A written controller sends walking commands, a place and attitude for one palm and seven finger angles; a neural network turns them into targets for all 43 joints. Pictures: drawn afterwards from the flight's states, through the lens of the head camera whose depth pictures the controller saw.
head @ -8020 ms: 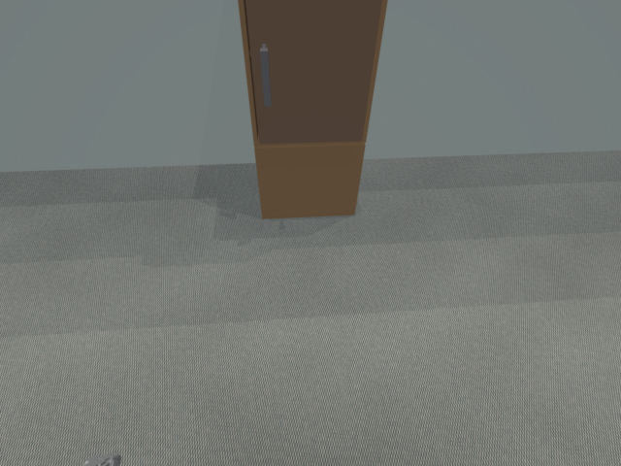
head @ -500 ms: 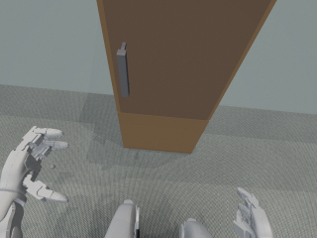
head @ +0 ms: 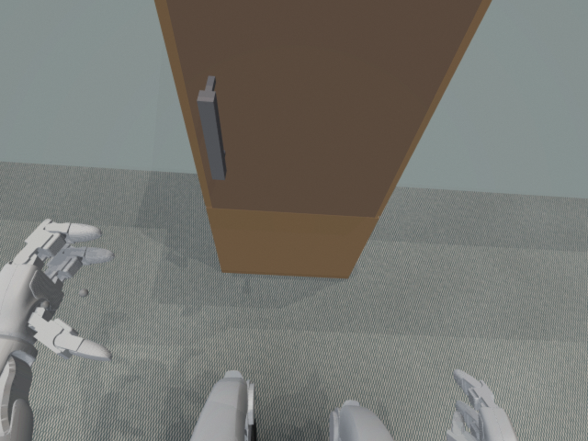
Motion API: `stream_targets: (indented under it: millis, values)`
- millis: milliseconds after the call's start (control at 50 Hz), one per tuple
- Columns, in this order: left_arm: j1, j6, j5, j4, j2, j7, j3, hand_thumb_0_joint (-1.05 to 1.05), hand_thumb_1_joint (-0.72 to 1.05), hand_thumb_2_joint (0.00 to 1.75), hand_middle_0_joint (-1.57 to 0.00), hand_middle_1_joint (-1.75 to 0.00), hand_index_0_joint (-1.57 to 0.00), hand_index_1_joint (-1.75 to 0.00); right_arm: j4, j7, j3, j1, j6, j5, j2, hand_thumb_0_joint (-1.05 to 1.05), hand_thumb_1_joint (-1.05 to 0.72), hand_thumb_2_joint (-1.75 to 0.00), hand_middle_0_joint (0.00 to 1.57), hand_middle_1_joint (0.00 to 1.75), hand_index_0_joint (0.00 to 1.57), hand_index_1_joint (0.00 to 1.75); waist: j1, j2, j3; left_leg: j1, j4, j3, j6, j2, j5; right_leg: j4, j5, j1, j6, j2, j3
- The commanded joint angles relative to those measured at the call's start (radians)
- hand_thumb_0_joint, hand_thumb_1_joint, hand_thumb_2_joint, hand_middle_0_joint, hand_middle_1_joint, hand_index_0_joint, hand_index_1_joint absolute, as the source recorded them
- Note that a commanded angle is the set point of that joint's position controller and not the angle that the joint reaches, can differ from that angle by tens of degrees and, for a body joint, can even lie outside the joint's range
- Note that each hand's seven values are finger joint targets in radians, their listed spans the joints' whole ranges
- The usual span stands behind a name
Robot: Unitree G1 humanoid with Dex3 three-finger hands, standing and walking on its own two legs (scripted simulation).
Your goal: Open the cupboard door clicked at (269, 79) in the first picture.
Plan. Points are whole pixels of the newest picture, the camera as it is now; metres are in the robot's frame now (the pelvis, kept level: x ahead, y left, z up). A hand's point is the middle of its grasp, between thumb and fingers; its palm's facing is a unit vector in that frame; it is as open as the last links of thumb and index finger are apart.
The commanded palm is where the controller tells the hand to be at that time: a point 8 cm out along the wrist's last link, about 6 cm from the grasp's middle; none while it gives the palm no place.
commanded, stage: raise the hand with hooked fingers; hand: left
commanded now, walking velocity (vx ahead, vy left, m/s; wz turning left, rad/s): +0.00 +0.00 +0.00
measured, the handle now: (215, 131) +0.57 +0.17 +0.03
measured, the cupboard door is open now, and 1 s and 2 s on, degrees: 0 0 0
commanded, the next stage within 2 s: move the hooked fingers beside the handle in 0.22 s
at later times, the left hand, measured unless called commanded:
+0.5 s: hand (103, 277) +0.30 +0.26 +0.03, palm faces +0.03 -1.00 -0.05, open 14.0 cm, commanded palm +0.29 +0.31 +0.04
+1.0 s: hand (131, 229) +0.37 +0.25 +0.03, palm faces +0.03 -1.00 -0.04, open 14.0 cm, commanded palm +0.36 +0.29 +0.04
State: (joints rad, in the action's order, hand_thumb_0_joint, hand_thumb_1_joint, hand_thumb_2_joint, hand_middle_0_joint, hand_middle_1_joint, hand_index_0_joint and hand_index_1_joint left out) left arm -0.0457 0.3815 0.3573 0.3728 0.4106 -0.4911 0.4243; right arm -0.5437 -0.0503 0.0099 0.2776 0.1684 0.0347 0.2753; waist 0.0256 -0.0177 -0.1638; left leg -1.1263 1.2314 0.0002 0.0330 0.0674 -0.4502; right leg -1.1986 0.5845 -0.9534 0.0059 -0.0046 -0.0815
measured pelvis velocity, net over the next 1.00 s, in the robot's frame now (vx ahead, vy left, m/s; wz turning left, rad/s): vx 0.01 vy -0.01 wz -0.01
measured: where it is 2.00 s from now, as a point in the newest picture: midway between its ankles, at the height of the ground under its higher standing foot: outside the picture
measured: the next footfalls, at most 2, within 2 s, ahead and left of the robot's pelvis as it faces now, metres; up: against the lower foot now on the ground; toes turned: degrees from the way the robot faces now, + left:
none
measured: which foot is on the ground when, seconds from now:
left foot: down 0.00-1.00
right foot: down 0.00-1.00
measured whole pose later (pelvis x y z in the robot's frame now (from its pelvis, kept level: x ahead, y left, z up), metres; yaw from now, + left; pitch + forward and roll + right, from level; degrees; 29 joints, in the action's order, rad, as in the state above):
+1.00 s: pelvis +0.01 -0.01 +0.00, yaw -1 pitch +21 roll -4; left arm 0.29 0.40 0.26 0.66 0.43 -0.42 0.42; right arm -0.60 -0.04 0.01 0.29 0.08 0.03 0.27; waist 0.06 -0.02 -0.17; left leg -1.16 1.24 0.01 0.02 0.08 -0.46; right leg -1.22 0.60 -1.00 -0.01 -0.02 -0.07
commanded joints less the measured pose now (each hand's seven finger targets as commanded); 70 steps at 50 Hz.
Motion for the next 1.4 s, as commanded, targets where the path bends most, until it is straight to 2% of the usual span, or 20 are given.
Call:
stream_targets:
  millis: [0,100,300,360,500,520,600,660,720,760,820,900,940,1020,1040,1060,1160,1240,1280,1380]
  values:
    - [0.124,0.077,0.024,-0.213,0.237,0.016,0.098,0.00,-0.50,0.30,-0.30,-1.20,-0.30,-1.20,0.128,-0.016,-0.069,-0.004,0.047,0.000,0.164,0.00,-0.90,-0.90,0.20,0.30,0.20,0.30,-0.019,-0.130,-0.295,0.443,-0.200,-0.078,-0.012,-0.029,0.135,0.164,-0.154,-0.030,-0.036,-0.042,0.010]
    - [0.125,0.069,0.035,-0.196,0.234,0.005,0.103,0.00,-0.50,0.30,-0.30,-1.20,-0.30,-1.20,0.128,-0.021,-0.068,-0.006,0.042,0.003,0.162,0.00,-0.90,-0.90,0.20,0.30,0.20,0.30,-0.015,-0.088,-0.300,0.402,-0.173,-0.061,-0.003,-0.034,0.146,0.174,-0.168,0.006,-0.031,-0.043,0.026]
    - [0.134,0.064,0.035,-0.187,0.231,-0.005,0.096,0.00,-0.50,0.30,-0.30,-1.20,-0.30,-1.20,0.128,-0.022,-0.064,-0.010,0.038,0.003,0.157,0.00,-0.90,-0.90,0.20,0.30,0.20,0.30,-0.014,-0.097,-0.299,0.390,-0.149,-0.048,0.000,-0.035,0.183,0.172,-0.208,0.019,-0.031,-0.043,0.037]
    - [0.260,0.070,0.023,-0.187,0.211,0.007,0.057,0.00,-0.50,0.30,-0.30,-1.20,-0.30,-1.20,0.110,-0.027,-0.061,-0.006,0.042,-0.001,0.158,0.00,-0.90,-0.90,0.20,0.30,0.20,0.30,0.013,-0.100,-0.292,0.388,-0.133,-0.057,0.002,-0.032,0.167,0.157,-0.192,-0.024,-0.032,-0.045,0.032]
    - [0.321,0.052,0.000,-0.097,0.263,0.018,0.093,0.00,-0.50,0.30,-0.30,-1.20,-0.30,-1.20,0.094,-0.028,-0.061,-0.001,0.021,0.000,0.162,0.00,-0.90,-0.90,0.20,0.30,0.20,0.30,-0.002,-0.078,-0.325,0.382,-0.130,-0.045,0.001,-0.032,0.188,0.163,-0.218,0.013,-0.031,-0.040,0.045]
    - [0.319,0.052,-0.005,-0.097,0.261,0.019,0.088,0.00,-0.50,0.30,-0.30,-1.20,-0.30,-1.20,0.100,-0.026,-0.061,-0.005,0.017,0.000,0.160,0.00,-0.90,-0.90,0.20,0.30,0.20,0.30,-0.009,-0.108,-0.334,0.391,-0.137,-0.045,-0.002,-0.032,0.195,0.160,-0.222,0.016,-0.033,-0.039,0.044]
    - [0.362,0.045,-0.013,-0.073,0.243,0.036,0.072,0.00,-0.50,0.30,-0.30,-1.20,-0.30,-1.20,0.096,-0.021,-0.061,0.003,0.005,-0.001,0.158,0.00,-0.90,-0.90,0.20,0.30,0.20,0.30,-0.002,-0.102,-0.342,0.408,-0.144,-0.050,-0.003,-0.029,0.191,0.163,-0.215,0.000,-0.031,-0.040,0.039]
    - [0.415,0.046,-0.026,-0.004,0.271,0.051,0.093,0.00,-0.50,0.30,-0.30,-1.20,-0.30,-1.20,0.084,-0.024,-0.061,0.017,-0.007,-0.001,0.162,0.00,-0.90,-0.90,0.20,0.30,0.20,0.30,0.007,-0.069,-0.317,0.373,-0.134,-0.045,0.001,-0.028,0.182,0.162,-0.214,0.000,-0.032,-0.043,0.042]
    - [0.490,0.058,-0.043,-0.003,0.241,0.056,0.048,0.00,-0.50,0.30,-0.30,-1.20,-0.30,-1.20,0.078,-0.020,-0.062,0.023,-0.015,-0.002,0.162,0.00,-0.90,-0.90,0.20,0.30,0.20,0.30,0.018,-0.107,-0.340,0.407,-0.142,-0.049,-0.003,-0.028,0.175,0.161,-0.202,-0.024,-0.031,-0.039,0.040]
    - [0.482,0.066,-0.044,0.002,0.231,0.058,0.041,0.00,-0.50,0.30,-0.30,-1.20,-0.30,-1.20,0.077,-0.018,-0.066,0.032,-0.017,-0.004,0.163,0.00,-0.90,-0.90,0.20,0.30,0.20,0.30,0.018,-0.096,-0.358,0.426,-0.140,-0.053,0.000,-0.027,0.204,0.159,-0.223,-0.019,-0.034,-0.042,0.038]
    - [0.531,0.072,-0.056,0.037,0.268,0.069,0.067,0.00,-0.50,0.30,-0.30,-1.20,-0.30,-1.20,0.062,-0.015,-0.066,0.040,-0.033,-0.005,0.165,0.00,-0.90,-0.90,0.20,0.30,0.20,0.30,0.020,-0.089,-0.358,0.415,-0.140,-0.052,-0.002,-0.026,0.205,0.160,-0.227,-0.015,-0.031,-0.040,0.039]
    - [0.563,0.083,-0.064,0.067,0.264,0.078,0.064,0.00,-0.50,0.30,-0.30,-1.20,-0.30,-1.20,0.055,-0.011,-0.067,0.047,-0.048,-0.005,0.163,0.00,-0.90,-0.90,0.20,0.30,0.20,0.30,0.020,-0.109,-0.366,0.429,-0.144,-0.049,-0.005,-0.025,0.209,0.160,-0.229,-0.024,-0.031,-0.040,0.041]
    - [0.583,0.084,-0.072,0.111,0.286,0.086,0.084,0.00,-0.50,0.30,-0.30,-1.20,-0.30,-1.20,0.049,-0.012,-0.067,0.056,-0.057,-0.007,0.166,0.00,-0.90,-0.90,0.20,0.30,0.20,0.30,0.022,-0.079,-0.354,0.401,-0.142,-0.049,-0.004,-0.025,0.196,0.159,-0.222,-0.020,-0.029,-0.041,0.040]
    - [0.709,0.102,-0.090,0.153,0.264,0.087,0.046,0.00,-0.50,0.30,-0.30,-1.20,-0.30,-1.20,0.032,-0.013,-0.066,0.069,-0.069,-0.010,0.166,0.00,-0.90,-0.90,0.20,0.30,0.20,0.30,0.045,-0.100,-0.361,0.426,-0.130,-0.056,-0.004,-0.023,0.184,0.154,-0.206,-0.064,-0.031,-0.042,0.041]
    - [0.702,0.102,-0.094,0.175,0.290,0.088,0.066,0.00,-0.50,0.30,-0.30,-1.20,-0.30,-1.20,0.031,-0.012,-0.066,0.072,-0.072,-0.010,0.170,0.00,-0.90,-0.90,0.20,0.30,0.20,0.30,0.032,-0.111,-0.360,0.417,-0.133,-0.056,-0.007,-0.023,0.173,0.153,-0.194,-0.060,-0.034,-0.043,0.040]
    - [0.737,0.106,-0.096,0.187,0.280,0.086,0.049,0.00,-0.50,0.30,-0.30,-1.20,-0.30,-1.20,0.028,-0.014,-0.065,0.079,-0.075,-0.010,0.172,0.00,-0.90,-0.90,0.20,0.30,0.20,0.30,0.046,-0.100,-0.362,0.427,-0.128,-0.062,-0.004,-0.022,0.186,0.145,-0.202,-0.074,-0.037,-0.047,0.036]
    - [0.796,0.115,-0.112,0.199,0.264,0.093,0.027,0.00,-0.50,0.30,-0.30,-1.20,-0.30,-1.20,0.018,-0.006,-0.070,0.097,-0.091,-0.015,0.171,0.00,-0.90,-0.90,0.20,0.30,0.20,0.30,0.042,-0.148,-0.427,0.501,-0.119,-0.076,-0.011,-0.018,0.256,0.129,-0.237,-0.104,-0.041,-0.045,0.030]
    - [0.866,0.103,-0.133,0.304,0.300,0.117,0.051,0.00,-0.50,0.30,-0.30,-1.20,-0.30,-1.20,0.006,-0.003,-0.065,0.102,-0.114,-0.015,0.175,0.00,-0.90,-0.90,0.20,0.30,0.20,0.30,0.057,-0.086,-0.364,0.411,-0.114,-0.069,-0.005,-0.019,0.186,0.137,-0.203,-0.107,-0.031,-0.044,0.034]
    - [0.904,0.114,-0.147,0.327,0.328,0.127,0.069,0.00,-0.50,0.30,-0.30,-1.20,-0.30,-1.20,0.006,-0.002,-0.062,0.110,-0.121,-0.018,0.176,0.00,-0.90,-0.90,0.20,0.30,0.20,0.30,0.053,-0.097,-0.385,0.415,-0.104,-0.067,-0.006,-0.018,0.196,0.127,-0.208,-0.111,-0.034,-0.046,0.037]
    - [0.968,0.145,-0.163,0.319,0.311,0.138,0.046,0.00,-0.50,0.30,-0.30,-1.20,-0.30,-1.20,-0.006,0.006,-0.065,0.126,-0.138,-0.026,0.171,0.00,-0.90,-0.90,0.20,0.30,0.20,0.30,0.058,-0.149,-0.469,0.494,-0.087,-0.077,-0.011,-0.014,0.287,0.108,-0.259,-0.130,-0.037,-0.048,0.035]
